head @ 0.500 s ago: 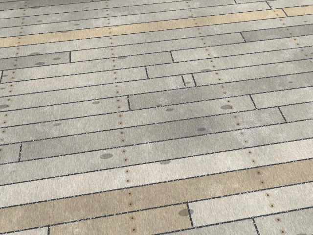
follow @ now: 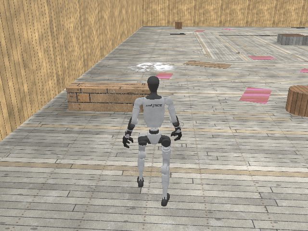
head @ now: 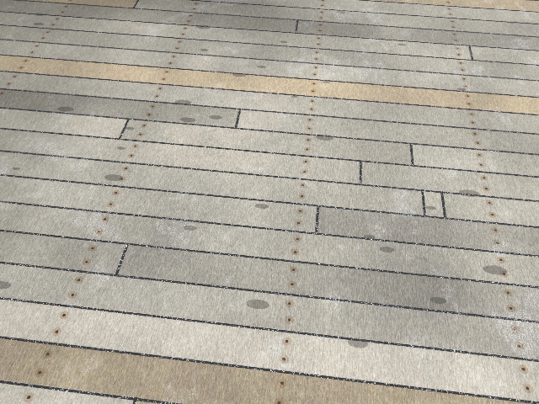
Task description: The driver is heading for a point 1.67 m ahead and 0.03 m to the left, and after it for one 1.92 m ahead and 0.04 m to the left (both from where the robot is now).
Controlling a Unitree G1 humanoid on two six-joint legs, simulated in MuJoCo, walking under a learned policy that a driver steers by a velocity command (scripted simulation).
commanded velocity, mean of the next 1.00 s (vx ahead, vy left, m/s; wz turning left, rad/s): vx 0.48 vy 0.00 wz -0.02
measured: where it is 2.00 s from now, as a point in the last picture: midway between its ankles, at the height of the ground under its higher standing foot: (287, 205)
